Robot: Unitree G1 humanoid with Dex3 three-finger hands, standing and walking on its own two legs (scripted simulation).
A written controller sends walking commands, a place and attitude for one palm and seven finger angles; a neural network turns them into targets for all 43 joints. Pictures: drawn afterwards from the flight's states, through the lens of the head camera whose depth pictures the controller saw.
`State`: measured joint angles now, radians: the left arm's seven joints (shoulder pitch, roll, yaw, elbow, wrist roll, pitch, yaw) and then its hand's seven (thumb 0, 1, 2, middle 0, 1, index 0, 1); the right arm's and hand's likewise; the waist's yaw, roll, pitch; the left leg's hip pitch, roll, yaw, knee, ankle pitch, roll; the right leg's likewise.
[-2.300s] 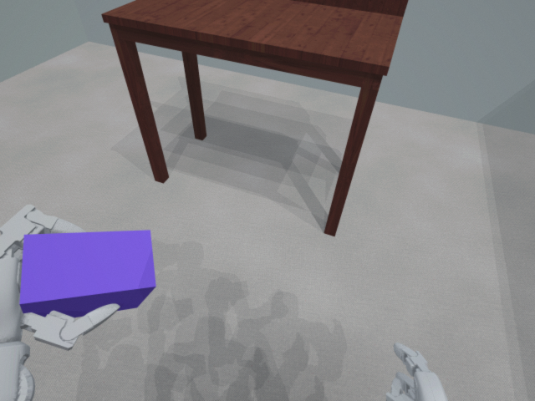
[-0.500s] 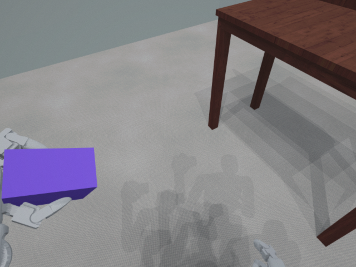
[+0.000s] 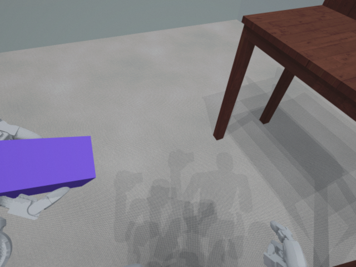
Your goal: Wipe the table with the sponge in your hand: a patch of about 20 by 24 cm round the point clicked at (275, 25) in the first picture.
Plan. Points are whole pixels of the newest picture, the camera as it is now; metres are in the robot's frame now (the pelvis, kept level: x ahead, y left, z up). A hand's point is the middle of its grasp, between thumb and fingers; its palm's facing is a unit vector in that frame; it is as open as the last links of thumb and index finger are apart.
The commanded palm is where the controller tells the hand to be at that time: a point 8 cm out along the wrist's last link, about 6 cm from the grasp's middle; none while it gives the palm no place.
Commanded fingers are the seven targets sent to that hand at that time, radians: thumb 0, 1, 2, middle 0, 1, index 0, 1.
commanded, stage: walk to a spot facing it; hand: left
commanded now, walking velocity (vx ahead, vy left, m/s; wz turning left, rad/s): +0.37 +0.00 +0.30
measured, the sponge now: (60, 166) +0.23 +0.22 +0.17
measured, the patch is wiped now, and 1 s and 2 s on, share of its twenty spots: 0.00 0.00 0.00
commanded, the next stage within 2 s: turn to face it in 1.32 s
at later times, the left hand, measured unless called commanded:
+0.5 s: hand (70, 137) +0.29 +0.22 +0.17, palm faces +0.55 -0.73 -0.41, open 10.7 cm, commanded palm +0.22 +0.26 +0.20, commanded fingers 0.00 0.10 1.30 -1.20 -1.60 -1.20 -1.60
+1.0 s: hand (52, 94) +0.35 +0.26 +0.21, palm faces +0.67 -0.57 -0.48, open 10.8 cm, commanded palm +0.30 +0.29 +0.20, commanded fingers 0.00 0.10 1.30 -1.20 -1.60 -1.20 -1.60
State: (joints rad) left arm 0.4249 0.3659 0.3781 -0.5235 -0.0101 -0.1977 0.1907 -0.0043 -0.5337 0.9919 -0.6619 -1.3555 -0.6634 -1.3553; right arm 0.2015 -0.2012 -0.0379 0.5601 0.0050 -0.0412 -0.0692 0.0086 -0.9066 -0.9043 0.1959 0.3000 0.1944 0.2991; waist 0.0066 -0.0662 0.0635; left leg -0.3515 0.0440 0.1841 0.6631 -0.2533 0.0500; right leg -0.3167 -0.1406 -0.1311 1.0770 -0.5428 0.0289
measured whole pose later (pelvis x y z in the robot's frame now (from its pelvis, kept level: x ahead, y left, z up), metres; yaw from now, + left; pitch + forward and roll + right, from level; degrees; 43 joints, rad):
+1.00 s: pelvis +0.26 -0.03 +0.02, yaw +23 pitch +0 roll -1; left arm 0.53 0.38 0.38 -0.62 -0.02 -0.21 0.14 -0.01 -0.54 0.99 -0.66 -1.36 -0.66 -1.36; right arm 0.24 -0.10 0.04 0.61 0.01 -0.10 -0.03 0.01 -0.90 -0.90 0.20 0.30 0.20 0.30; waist 0.04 0.04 0.06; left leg -0.28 0.07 0.01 0.54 -0.26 -0.03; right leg -0.41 -0.09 -0.15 0.73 -0.36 0.08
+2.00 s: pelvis +0.35 -0.08 +0.01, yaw +26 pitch -1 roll +2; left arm 0.41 0.33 0.34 -0.46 -0.03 -0.14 0.13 0.00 -0.54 1.00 -0.65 -1.37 -0.65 -1.37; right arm 0.12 -0.22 0.01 0.58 0.02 -0.05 -0.02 0.01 -0.90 -0.90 0.20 0.30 0.20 0.30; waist 0.03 0.04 0.09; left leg -0.45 0.10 0.07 1.08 -0.47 -0.09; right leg -0.33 0.03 -0.09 0.61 -0.27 -0.12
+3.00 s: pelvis +0.23 -0.27 +0.01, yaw -8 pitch +1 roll +1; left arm 0.52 0.44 0.43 -0.65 -0.04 -0.24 0.13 0.00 -0.54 1.00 -0.64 -1.37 -0.65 -1.37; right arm 0.15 -0.27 -0.03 0.55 0.01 0.00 -0.01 0.01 -0.91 -0.90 0.20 0.30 0.20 0.30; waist -0.03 -0.03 0.13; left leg -0.38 0.04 0.07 0.82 -0.48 -0.08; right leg -0.42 0.06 0.05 0.58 -0.17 -0.04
